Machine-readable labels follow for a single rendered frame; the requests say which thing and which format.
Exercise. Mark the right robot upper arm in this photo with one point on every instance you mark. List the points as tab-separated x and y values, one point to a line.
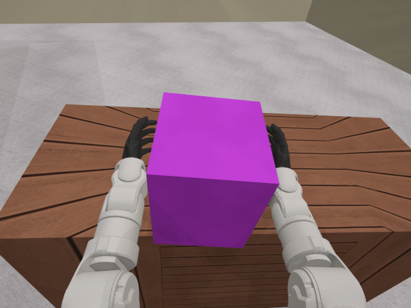
324	287

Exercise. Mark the robot right hand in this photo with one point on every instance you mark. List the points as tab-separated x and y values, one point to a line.
278	146

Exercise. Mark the carton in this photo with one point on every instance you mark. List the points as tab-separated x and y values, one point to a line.
211	172

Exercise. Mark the robot left hand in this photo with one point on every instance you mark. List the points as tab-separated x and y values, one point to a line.
134	143

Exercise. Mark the left robot upper arm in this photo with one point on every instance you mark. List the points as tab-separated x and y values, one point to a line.
103	289

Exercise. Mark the robot right forearm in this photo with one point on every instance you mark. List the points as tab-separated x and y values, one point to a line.
302	242

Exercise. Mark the robot left forearm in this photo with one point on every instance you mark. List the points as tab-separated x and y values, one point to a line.
114	246

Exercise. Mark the pedestal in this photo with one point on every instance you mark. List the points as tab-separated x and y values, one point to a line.
355	174

